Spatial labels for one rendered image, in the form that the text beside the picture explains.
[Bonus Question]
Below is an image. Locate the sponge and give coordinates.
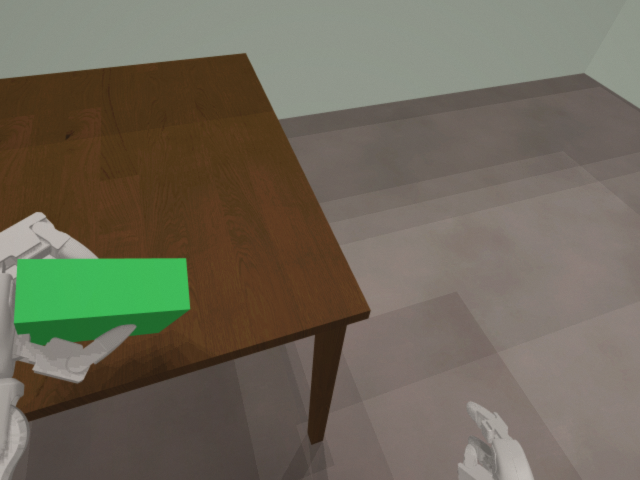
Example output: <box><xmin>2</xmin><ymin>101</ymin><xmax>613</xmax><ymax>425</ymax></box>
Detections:
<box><xmin>14</xmin><ymin>258</ymin><xmax>190</xmax><ymax>346</ymax></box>

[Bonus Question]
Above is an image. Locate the left robot forearm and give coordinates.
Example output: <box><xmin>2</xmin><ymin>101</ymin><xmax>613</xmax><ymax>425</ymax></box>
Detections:
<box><xmin>0</xmin><ymin>378</ymin><xmax>30</xmax><ymax>480</ymax></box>

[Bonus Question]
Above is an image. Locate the left robot hand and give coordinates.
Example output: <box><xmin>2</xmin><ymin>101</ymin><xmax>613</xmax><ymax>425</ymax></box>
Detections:
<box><xmin>0</xmin><ymin>212</ymin><xmax>137</xmax><ymax>384</ymax></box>

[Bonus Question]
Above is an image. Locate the table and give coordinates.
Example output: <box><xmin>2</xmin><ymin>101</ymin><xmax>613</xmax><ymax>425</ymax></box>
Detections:
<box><xmin>0</xmin><ymin>53</ymin><xmax>371</xmax><ymax>445</ymax></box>

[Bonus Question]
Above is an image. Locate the right robot hand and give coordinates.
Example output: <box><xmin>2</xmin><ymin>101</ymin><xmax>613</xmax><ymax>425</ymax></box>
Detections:
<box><xmin>458</xmin><ymin>401</ymin><xmax>534</xmax><ymax>480</ymax></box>

